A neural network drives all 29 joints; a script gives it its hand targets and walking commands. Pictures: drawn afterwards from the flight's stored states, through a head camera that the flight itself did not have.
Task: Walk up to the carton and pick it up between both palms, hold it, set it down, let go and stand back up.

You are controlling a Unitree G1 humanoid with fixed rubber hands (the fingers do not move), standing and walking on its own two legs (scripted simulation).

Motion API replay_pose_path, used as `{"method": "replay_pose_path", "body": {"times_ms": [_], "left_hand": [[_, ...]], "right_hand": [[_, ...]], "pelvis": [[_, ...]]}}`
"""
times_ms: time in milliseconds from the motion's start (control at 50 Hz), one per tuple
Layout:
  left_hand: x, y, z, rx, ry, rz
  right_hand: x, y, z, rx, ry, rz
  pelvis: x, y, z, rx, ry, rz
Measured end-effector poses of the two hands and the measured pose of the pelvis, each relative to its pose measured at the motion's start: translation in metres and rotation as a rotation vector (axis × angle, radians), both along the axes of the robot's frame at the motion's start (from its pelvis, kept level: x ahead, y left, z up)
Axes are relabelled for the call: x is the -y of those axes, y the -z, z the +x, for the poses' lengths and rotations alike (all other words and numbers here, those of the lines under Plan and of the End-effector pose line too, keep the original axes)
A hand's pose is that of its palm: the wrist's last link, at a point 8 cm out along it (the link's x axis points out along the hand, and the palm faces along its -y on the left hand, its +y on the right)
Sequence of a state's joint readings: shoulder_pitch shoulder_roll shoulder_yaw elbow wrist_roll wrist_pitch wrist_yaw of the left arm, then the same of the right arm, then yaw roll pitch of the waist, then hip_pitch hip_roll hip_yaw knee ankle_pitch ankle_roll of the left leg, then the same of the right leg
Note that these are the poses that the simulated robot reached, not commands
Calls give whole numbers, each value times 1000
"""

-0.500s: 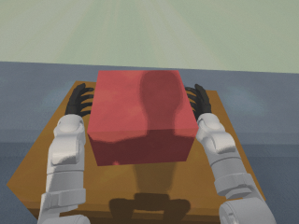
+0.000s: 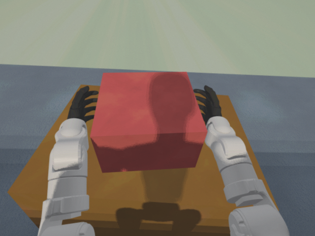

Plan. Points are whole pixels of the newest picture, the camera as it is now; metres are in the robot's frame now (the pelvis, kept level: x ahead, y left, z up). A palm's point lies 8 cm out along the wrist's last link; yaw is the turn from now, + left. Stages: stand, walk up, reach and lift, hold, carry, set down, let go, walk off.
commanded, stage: hold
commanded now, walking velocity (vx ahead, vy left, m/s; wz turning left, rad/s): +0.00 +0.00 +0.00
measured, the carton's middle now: (147, 118) +0.39 +0.00 +0.15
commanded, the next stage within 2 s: none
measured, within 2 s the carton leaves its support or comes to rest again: neither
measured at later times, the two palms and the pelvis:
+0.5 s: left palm (78, 120) +0.35 +0.16 +0.18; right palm (213, 117) +0.36 -0.16 +0.17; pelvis +0.00 +0.00 +0.00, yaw +0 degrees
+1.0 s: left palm (81, 120) +0.36 +0.16 +0.17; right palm (213, 119) +0.36 -0.17 +0.17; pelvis +0.01 +0.00 +0.00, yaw +0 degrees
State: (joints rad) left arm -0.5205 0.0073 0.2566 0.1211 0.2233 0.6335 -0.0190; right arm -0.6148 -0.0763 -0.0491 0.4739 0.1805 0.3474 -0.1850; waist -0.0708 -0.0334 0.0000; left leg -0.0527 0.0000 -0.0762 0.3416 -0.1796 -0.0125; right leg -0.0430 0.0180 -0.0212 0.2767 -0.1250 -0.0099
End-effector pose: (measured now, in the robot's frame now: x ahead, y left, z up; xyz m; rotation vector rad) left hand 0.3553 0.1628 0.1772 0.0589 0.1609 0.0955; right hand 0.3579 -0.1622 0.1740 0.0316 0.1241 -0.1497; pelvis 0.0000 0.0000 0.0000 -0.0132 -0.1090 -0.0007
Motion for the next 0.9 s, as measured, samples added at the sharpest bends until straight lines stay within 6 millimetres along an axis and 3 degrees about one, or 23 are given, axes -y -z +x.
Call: {"method": "replay_pose_path", "body": {"times_ms": [400, 800, 900], "left_hand": [[3, 4, 2, -23, 6, 2], [0, 2, 2, 2, 2, 9], [3, 5, 4, -22, 4, 4]], "right_hand": [[3, 6, -2, -19, 11, -1], [0, -2, 2, 14, 2, -2], [3, 5, 2, -8, 9, 4]], "pelvis": [[-4, 0, 1, 10, 13, 1], [-4, 0, 4, 5, 3, -3], [-4, 0, 6, 10, 3, 0]]}}
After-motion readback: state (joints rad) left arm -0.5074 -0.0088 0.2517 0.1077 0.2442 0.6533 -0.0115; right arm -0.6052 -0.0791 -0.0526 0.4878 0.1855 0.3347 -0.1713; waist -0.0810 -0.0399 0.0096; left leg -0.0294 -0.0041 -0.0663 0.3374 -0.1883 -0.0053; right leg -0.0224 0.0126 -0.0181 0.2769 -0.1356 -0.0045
